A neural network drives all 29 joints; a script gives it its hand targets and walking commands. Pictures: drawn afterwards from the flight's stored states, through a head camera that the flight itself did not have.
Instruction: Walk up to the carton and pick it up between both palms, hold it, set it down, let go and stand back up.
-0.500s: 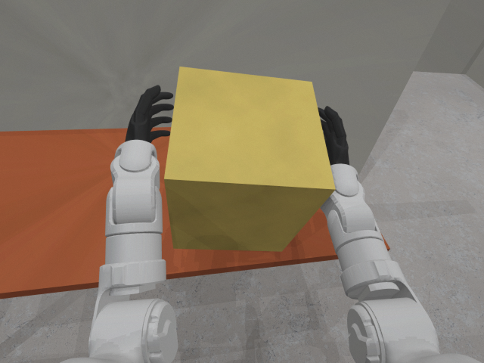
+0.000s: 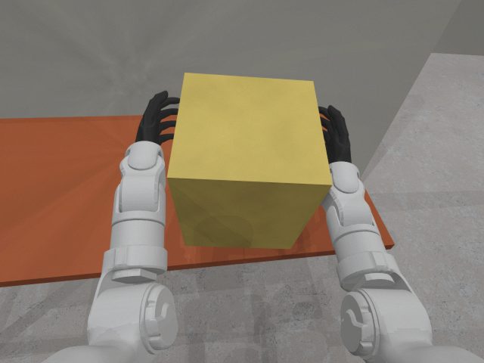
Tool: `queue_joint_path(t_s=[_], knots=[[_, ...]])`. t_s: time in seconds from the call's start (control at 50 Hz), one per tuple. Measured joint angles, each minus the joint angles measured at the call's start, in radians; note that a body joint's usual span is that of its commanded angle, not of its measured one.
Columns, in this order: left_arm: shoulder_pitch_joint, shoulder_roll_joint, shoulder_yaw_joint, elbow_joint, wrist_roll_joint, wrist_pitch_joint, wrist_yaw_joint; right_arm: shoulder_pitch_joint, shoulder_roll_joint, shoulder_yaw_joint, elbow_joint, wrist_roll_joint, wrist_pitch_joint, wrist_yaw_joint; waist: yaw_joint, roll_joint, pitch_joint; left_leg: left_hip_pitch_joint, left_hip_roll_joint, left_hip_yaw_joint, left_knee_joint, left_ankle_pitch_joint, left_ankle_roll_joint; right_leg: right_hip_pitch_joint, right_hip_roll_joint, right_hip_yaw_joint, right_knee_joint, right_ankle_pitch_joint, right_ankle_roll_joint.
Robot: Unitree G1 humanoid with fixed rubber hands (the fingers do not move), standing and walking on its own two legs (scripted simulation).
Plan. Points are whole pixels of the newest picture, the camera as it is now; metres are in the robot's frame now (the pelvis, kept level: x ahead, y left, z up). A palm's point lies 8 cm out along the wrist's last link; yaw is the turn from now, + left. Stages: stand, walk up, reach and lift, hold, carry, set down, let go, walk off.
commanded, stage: set down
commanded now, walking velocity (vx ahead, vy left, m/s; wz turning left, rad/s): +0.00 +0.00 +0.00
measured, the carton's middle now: (243, 170) +0.40 -0.02 +0.09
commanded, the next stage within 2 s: none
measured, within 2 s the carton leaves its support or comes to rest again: rests again in 1.70 s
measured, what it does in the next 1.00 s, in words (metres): stands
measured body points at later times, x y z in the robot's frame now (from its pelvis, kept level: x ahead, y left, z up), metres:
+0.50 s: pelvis +0.01 +0.01 +0.00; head +0.01 +0.04 +0.45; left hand +0.43 +0.13 +0.13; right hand +0.40 -0.18 +0.12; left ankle -0.03 +0.12 -0.75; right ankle +0.02 -0.12 -0.75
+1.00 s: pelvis +0.01 +0.01 +0.00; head +0.03 +0.02 +0.45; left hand +0.44 +0.12 +0.09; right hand +0.41 -0.18 +0.09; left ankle -0.03 +0.12 -0.75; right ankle +0.02 -0.12 -0.75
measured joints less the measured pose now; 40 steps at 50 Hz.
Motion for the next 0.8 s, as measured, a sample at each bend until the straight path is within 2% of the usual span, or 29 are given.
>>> queue_joint_path(t_s=[0.36,0.6,0.8], knots=[[0.007,-0.003,-0.019,0.110,-0.009,-0.065,0.036,0.015,-0.003,-0.043,0.087,-0.019,-0.061,0.017,0.008,0.000,-0.031,-0.028,-0.001,0.014,0.027,-0.027,0.007,-0.018,0.000,0.014,-0.006,-0.003,0.010],[-0.013,-0.013,0.008,0.211,-0.010,-0.127,0.055,-0.001,0.000,-0.112,0.142,-0.075,-0.087,0.046,0.022,0.018,-0.045,-0.052,0.000,0.027,0.022,-0.024,0.008,-0.047,0.002,0.025,-0.011,0.004,0.010],[-0.031,-0.007,0.054,0.289,0.003,-0.163,0.045,-0.027,0.015,-0.168,0.181,-0.127,-0.081,0.062,0.018,0.030,-0.038,-0.067,0.002,0.032,0.012,-0.018,0.008,-0.073,0.003,0.029,-0.002,0.002,0.007]])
